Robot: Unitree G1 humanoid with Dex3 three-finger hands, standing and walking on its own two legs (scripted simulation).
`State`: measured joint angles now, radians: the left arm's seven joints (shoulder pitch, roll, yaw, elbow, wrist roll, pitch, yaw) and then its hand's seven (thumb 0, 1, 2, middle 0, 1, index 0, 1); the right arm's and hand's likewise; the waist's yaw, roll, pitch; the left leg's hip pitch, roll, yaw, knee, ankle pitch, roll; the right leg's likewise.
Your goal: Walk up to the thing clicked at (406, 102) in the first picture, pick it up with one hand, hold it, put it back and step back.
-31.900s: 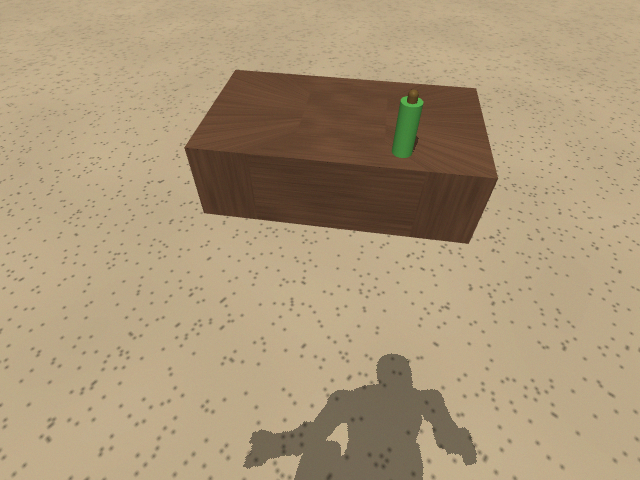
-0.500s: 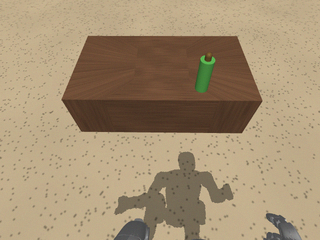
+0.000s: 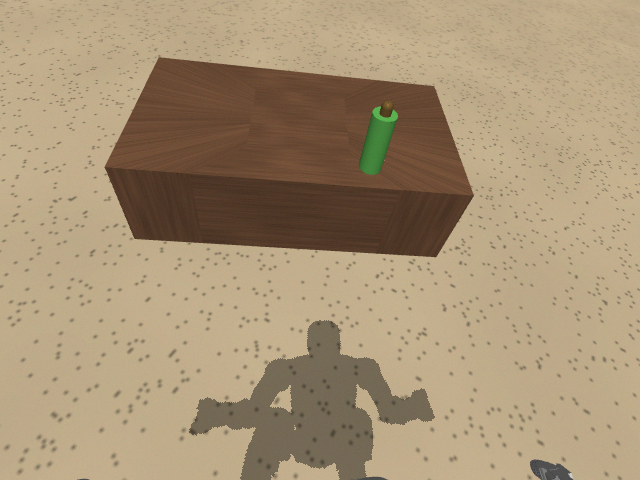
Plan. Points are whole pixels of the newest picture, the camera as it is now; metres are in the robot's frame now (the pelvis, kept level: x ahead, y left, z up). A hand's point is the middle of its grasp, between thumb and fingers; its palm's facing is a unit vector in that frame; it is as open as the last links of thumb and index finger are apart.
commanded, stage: step back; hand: right
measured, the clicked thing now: (378, 136) +1.11 -0.22 -0.28
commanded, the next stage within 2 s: stand in 0.96 s
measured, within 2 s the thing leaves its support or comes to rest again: neither
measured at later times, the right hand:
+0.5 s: hand out of the picture +0.05 -0.26 -0.14, palm faces -0.06 +0.93 -0.36, open 7.4 cm
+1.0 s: hand out of the picture +0.14 -0.29 -0.15, palm faces -0.11 +0.92 -0.38, open 7.4 cm
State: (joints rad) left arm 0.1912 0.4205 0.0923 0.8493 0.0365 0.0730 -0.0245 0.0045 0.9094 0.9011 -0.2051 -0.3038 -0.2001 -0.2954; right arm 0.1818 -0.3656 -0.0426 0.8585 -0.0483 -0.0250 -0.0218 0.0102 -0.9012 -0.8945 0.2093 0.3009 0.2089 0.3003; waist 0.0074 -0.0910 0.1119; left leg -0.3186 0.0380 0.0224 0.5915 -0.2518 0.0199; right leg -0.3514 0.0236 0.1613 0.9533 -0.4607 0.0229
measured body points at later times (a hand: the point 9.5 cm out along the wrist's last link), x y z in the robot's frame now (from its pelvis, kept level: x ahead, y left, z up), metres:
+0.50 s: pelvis +0.00 -0.01 +0.00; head +0.01 +0.00 +0.45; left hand +0.06 +0.31 -0.12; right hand +0.05 -0.31 -0.12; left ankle +0.01 +0.10 -0.73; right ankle -0.02 -0.16 -0.70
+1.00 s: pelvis +0.03 -0.04 +0.00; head +0.05 -0.03 +0.45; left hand +0.11 +0.27 -0.13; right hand +0.14 -0.34 -0.12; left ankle +0.01 +0.09 -0.73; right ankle +0.04 -0.18 -0.73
